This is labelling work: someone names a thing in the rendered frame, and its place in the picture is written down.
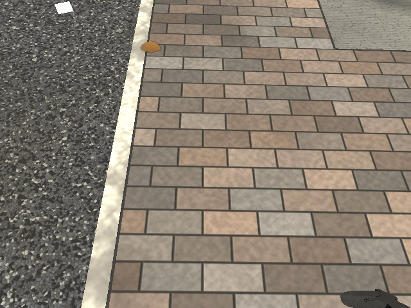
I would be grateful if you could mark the robot right hand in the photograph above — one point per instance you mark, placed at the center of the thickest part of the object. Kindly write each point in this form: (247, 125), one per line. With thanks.
(371, 299)

